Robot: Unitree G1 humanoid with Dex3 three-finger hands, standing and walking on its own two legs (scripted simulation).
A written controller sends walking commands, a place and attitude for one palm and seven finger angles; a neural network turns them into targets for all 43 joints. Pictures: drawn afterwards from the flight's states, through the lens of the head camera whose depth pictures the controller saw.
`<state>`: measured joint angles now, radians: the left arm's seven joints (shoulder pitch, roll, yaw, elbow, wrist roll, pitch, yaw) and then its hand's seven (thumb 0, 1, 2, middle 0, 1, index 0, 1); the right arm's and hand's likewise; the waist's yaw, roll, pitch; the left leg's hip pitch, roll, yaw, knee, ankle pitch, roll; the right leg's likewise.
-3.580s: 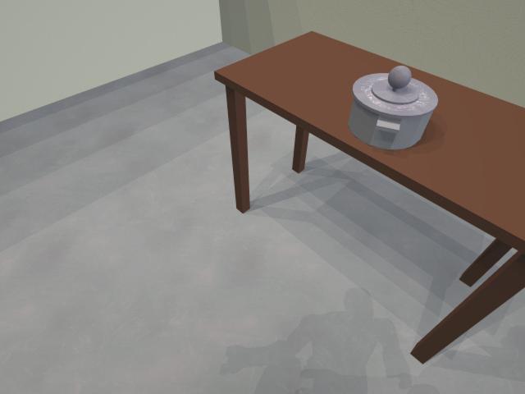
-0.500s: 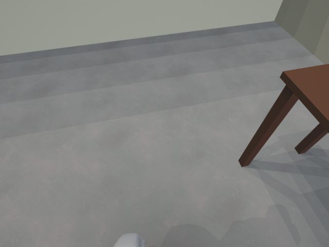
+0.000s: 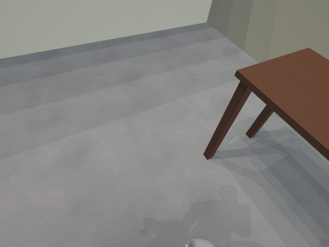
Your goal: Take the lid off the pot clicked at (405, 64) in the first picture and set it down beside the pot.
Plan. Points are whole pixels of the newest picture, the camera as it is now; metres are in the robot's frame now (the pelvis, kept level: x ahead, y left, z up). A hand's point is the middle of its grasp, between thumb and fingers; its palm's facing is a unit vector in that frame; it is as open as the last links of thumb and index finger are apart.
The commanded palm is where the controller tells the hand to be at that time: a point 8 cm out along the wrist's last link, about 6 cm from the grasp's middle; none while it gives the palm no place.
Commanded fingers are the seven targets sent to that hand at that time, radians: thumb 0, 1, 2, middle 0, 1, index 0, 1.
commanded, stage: turn to face it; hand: left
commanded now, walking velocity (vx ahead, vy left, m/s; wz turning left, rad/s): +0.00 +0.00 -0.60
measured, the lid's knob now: out of the picture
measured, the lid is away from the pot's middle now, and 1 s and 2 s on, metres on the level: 0.00 0.00 0.00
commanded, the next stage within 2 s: take the last steps up to it in 1.60 s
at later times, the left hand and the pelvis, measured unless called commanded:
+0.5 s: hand (118, 237) +0.16 +0.13 -0.16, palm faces -0.31 -0.92 -0.25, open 7.4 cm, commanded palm none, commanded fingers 0.00 0.90 0.90 -0.20 -0.30 -0.20 -0.30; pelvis +0.01 -0.03 -0.01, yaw -19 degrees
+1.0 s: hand (128, 220) +0.21 +0.11 -0.17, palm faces -0.57 -0.79 -0.22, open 7.4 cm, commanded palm none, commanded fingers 0.00 0.90 0.90 -0.20 -0.30 -0.20 -0.30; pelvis +0.02 -0.01 -0.01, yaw -37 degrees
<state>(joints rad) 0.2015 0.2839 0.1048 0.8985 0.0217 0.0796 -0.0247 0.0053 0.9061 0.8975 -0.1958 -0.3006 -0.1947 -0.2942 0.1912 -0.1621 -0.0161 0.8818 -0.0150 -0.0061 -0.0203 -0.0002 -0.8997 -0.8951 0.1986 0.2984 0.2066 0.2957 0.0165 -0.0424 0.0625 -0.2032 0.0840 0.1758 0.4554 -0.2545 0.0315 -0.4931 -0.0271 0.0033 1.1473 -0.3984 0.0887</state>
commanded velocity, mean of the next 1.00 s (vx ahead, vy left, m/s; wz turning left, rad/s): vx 0.00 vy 0.00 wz -0.60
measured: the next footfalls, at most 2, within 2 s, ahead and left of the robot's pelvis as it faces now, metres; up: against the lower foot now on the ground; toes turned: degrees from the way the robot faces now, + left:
right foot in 0.26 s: +0.01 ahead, -0.15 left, +0.00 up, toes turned -16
left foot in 0.64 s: +0.12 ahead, +0.08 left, +0.00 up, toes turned -19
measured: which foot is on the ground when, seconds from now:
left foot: down 0.00-0.24, up 0.26-0.62, down 0.64-1.00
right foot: up 0.00-0.24, down 0.26-0.64, up 0.66-1.00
